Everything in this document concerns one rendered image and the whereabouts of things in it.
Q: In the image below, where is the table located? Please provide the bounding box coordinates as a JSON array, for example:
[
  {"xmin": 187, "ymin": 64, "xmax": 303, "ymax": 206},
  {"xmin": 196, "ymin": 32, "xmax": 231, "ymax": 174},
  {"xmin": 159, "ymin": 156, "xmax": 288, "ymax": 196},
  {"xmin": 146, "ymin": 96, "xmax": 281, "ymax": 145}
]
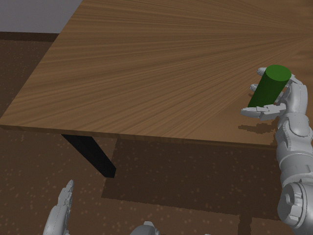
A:
[{"xmin": 0, "ymin": 0, "xmax": 313, "ymax": 178}]

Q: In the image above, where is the right robot hand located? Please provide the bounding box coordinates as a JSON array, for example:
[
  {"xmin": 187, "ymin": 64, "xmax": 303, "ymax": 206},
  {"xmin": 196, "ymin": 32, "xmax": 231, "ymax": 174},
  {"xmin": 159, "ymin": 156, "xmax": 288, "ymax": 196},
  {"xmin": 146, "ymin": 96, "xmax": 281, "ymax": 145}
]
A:
[{"xmin": 240, "ymin": 68, "xmax": 308, "ymax": 121}]

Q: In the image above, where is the right robot arm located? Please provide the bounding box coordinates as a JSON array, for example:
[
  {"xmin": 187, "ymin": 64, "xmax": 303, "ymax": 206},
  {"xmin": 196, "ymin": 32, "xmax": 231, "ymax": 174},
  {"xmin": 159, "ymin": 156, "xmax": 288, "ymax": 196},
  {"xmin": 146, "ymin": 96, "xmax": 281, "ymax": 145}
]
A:
[{"xmin": 275, "ymin": 113, "xmax": 313, "ymax": 235}]

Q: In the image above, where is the left robot hand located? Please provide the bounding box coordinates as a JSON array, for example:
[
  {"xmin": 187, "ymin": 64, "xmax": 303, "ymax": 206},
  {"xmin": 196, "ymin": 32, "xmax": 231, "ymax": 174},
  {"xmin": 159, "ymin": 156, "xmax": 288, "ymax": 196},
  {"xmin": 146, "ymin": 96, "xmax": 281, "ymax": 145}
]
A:
[{"xmin": 43, "ymin": 180, "xmax": 74, "ymax": 235}]

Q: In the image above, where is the can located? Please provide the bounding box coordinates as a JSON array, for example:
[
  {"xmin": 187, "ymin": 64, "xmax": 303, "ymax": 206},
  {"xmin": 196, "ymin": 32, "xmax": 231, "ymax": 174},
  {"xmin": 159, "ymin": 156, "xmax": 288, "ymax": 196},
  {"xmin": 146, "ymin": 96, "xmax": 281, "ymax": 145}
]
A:
[{"xmin": 248, "ymin": 65, "xmax": 291, "ymax": 107}]

